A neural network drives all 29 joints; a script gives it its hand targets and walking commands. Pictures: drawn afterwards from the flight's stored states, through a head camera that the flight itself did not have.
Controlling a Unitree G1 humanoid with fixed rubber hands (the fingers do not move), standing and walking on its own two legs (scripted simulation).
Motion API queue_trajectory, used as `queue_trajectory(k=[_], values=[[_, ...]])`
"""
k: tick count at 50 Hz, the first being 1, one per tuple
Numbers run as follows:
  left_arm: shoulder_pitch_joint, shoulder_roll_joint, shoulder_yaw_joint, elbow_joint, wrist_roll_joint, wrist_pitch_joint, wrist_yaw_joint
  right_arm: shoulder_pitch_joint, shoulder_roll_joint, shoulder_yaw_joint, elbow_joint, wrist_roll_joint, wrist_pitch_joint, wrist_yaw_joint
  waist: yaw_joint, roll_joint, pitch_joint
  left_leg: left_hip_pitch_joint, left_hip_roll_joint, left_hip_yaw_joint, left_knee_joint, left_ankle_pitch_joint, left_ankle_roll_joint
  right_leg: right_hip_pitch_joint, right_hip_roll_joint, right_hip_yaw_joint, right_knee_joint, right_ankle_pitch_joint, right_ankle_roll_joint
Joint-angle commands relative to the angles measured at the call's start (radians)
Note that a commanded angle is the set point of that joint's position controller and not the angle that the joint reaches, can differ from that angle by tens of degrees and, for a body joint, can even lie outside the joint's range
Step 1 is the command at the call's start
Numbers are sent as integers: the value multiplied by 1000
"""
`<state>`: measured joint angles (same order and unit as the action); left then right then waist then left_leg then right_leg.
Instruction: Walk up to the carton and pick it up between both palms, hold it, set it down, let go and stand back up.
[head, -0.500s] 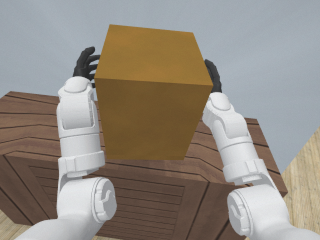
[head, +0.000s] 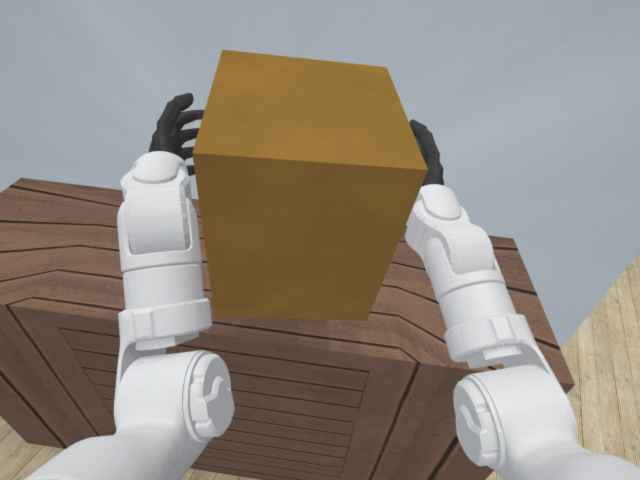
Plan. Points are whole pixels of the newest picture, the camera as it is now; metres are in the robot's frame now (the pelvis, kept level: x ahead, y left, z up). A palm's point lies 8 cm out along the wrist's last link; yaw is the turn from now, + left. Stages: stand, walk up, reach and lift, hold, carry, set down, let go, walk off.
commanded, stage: hold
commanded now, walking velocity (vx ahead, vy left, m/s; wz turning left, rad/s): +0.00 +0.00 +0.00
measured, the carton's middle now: (299, 194) +0.39 +0.01 +0.21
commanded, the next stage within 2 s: set down in 1.30 s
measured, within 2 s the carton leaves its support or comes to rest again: neither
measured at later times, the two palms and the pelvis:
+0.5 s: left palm (171, 165) +0.37 +0.16 +0.26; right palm (422, 191) +0.36 -0.13 +0.23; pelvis +0.00 +0.00 +0.00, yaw +0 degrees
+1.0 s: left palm (170, 164) +0.37 +0.16 +0.26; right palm (423, 191) +0.36 -0.13 +0.23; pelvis +0.00 +0.00 +0.00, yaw +0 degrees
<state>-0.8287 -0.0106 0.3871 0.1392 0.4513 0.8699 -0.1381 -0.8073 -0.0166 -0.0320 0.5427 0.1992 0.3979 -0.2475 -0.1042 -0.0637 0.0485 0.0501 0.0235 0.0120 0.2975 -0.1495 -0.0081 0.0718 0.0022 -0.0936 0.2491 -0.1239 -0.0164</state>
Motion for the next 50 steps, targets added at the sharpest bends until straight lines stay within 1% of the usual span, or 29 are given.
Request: queue_trajectory(k=[1, 4, 7, 8, 10, 11, 12, 14, 17, 20, 21, 22, 24, 25, 26, 28, 30, 31, 32, 34, 35, 36, 38, 40, 41, 44, 46, 48, 50], values=[[-516, -513, -407, -55, -170, -45, -128, -744, 495, 302, -274, 90, -64, 115, -18, 89, -326, -57, -64, 69, -37, 165, -8, 157, 54, -15, 14, 139, 45], [-499, -502, -383, -10, -153, -38, -128, -730, 479, 286, -234, 79, -53, 115, -18, 80, -270, -73, -58, 67, -48, 114, -10, 166, 56, -14, -1, 81, 45], [-478, -495, -380, -24, -157, -38, -133, -728, 489, 301, -276, 89, -64, 110, -18, 74, -299, -62, -66, 73, -35, 142, 1, 175, 42, -6, 9, 140, 48], [-459, -500, -384, -24, -157, -38, -131, -751, 480, 312, -311, 94, -71, 108, -5, 68, -322, -63, -65, 69, -32, 161, -2, 180, 51, -11, 14, 151, 47], [-473, -506, -382, -38, -153, -37, -124, -727, 474, 316, -270, 93, -62, 109, -8, 80, -300, -57, -62, 67, -35, 168, -12, 183, 60, -19, 13, 143, 47], [-464, -494, -381, -36, -154, -34, -126, -718, 475, 314, -268, 93, -59, 108, -10, 64, -280, -49, -64, 71, -33, 177, -5, 171, 57, -17, 7, 149, 46], [-438, -502, -371, -22, -146, -28, -129, -723, 479, 324, -287, 95, -58, 109, 4, 47, -267, -49, -65, 78, -32, 187, -1, 173, 61, -17, 7, 153, 47], [-480, -500, -366, -23, -145, -28, -135, -742, 467, 300, -265, 83, -58, 112, 0, 65, -269, -73, -56, 69, -55, 110, 1, 153, 55, -13, 0, 69, 43], [-471, -514, -400, -46, -163, -44, -119, -754, 488, 318, -319, 94, -76, 118, -1, 81, -341, -47, -61, 68, -30, 185, 0, 167, 53, -9, 11, 153, 36], [-464, -511, -403, -37, -170, -39, -121, -731, 476, 310, -301, 75, -70, 110, -20, 66, -301, -44, -61, 75, -31, 150, -6, 162, 54, -10, 8, 131, 42], [-470, -506, -391, -29, -159, -37, -122, -714, 468, 292, -257, 68, -62, 110, -21, 58, -285, -65, -59, 66, -49, 96, -6, 153, 59, -20, 2, 79, 39], [-474, -509, -389, -24, -155, -37, -121, -743, 476, 298, -278, 73, -67, 114, -7, 74, -283, -81, -53, 63, -57, 88, 0, 150, 56, -14, 3, 66, 32], [-476, -508, -412, -45, -174, -38, -121, -729, 490, 308, -295, 78, -67, 112, -13, 73, -325, -63, -67, 71, -33, 149, -4, 171, 51, -5, 8, 143, 44], [-471, -516, -428, -64, -175, -38, -119, -728, 486, 311, -301, 89, -69, 109, -28, 90, -333, -43, -62, 67, -24, 178, -14, 170, 51, -11, 20, 169, 44], [-472, -506, -409, -36, -170, -33, -122, -718, 480, 303, -263, 76, -61, 106, -34, 84, -296, -57, -68, 71, -27, 146, -8, 161, 46, -10, 9, 139, 48], [-467, -496, -398, -27, -154, -36, -125, -730, 476, 306, -267, 84, -62, 112, -11, 87, -287, -65, -65, 72, -38, 136, -1, 162, 46, -12, 11, 129, 46], [-487, -488, -385, -25, -150, -42, -125, -732, 483, 303, -243, 78, -61, 117, -8, 80, -286, -67, -65, 71, -45, 126, 3, 154, 45, -8, 5, 113, 45], [-473, -511, -402, -48, -155, -43, -121, -723, 482, 311, -262, 87, -68, 118, -14, 88, -314, -44, -59, 63, -36, 183, -7, 171, 56, -16, 16, 158, 42], [-460, -497, -384, -31, -150, -38, -121, -735, 481, 323, -289, 89, -68, 115, 0, 60, -314, -42, -64, 72, -35, 173, 3, 177, 55, -11, 9, 160, 45], [-466, -499, -375, -21, -153, -41, -125, -734, 497, 318, -274, 80, -67, 115, 9, 50, -299, -54, -64, 75, -37, 165, 7, 169, 58, -12, 9, 146, 48], [-466, -513, -402, -51, -166, -45, -122, -739, 489, 323, -294, 92, -74, 116, -5, 71, -333, -25, -59, 70, -30, 193, -4, 162, 57, -12, 21, 165, 43], [-454, -525, -408, -48, -167, -43, -118, -747, 482, 332, -309, 95, -75, 116, 0, 75, -323, -23, -56, 69, -18, 233, -11, 165, 65, -16, 20, 176, 41], [-457, -505, -388, -38, -154, -42, -122, -719, 483, 315, -265, 91, -69, 113, -8, 65, -290, -36, -64, 75, -25, 214, -6, 168, 63, -13, 8, 166, 41], [-481, -498, -378, -28, -151, -41, -127, -738, 485, 302, -265, 81, -67, 119, 5, 69, -272, -73, -57, 75, -44, 145, 0, 164, 57, -16, 6, 108, 40], [-484, -500, -371, -30, -154, -39, -126, -749, 484, 302, -272, 83, -68, 117, -1, 56, -292, -70, -57, 72, -46, 141, 2, 169, 59, -11, 5, 111, 40], [-474, -504, -400, -58, -161, -37, -125, -734, 476, 310, -292, 97, -68, 111, -16, 87, -314, -42, -64, 70, -26, 197, -11, 180, 54, -11, 13, 172, 42], [-461, -490, -381, -7, -154, -31, -129, -725, 474, 301, -259, 89, -58, 107, -15, 64, -253, -57, -60, 73, -47, 140, -2, 168, 54, -14, -1, 116, 43], [-508, -497, -377, -27, -156, -41, -126, -749, 483, 297, -266, 79, -61, 113, -10, 61, -298, -80, -59, 65, -58, 78, 3, 169, 49, -11, 5, 80, 42], [-497, -491, -372, 3, -150, -42, -125, -737, 469, 270, -229, 64, -61, 119, -17, 98, -264, -88, -62, 71, -58, 82, -1, 151, 49, -10, 1, 68, 39]])
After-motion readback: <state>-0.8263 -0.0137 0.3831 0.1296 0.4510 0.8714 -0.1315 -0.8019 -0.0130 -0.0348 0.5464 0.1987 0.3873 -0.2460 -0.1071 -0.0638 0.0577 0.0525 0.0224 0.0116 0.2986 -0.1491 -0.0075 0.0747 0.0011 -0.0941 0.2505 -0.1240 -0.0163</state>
